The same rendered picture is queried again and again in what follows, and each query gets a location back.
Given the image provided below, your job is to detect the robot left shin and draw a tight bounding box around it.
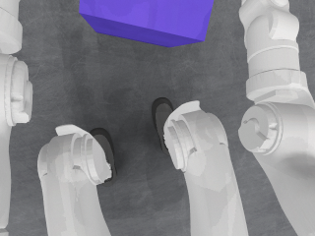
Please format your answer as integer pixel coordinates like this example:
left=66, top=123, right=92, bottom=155
left=37, top=124, right=112, bottom=186

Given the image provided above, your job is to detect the left robot upper arm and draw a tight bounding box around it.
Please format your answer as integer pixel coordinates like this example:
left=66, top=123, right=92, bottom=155
left=0, top=53, right=32, bottom=236

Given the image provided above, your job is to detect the carton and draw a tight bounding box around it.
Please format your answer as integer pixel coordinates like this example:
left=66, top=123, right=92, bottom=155
left=79, top=0, right=214, bottom=48

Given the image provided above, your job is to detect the left robot forearm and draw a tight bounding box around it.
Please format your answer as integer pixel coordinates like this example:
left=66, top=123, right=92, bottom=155
left=0, top=0, right=23, bottom=54

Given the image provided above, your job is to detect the robot right thigh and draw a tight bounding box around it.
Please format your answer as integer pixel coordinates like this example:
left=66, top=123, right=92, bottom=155
left=166, top=109, right=249, bottom=236

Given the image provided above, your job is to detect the right robot upper arm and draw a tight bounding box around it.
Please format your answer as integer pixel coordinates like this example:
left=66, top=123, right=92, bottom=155
left=238, top=101, right=315, bottom=236

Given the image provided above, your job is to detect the right robot forearm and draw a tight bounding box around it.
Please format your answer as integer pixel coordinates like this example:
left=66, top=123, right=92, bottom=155
left=238, top=0, right=315, bottom=109

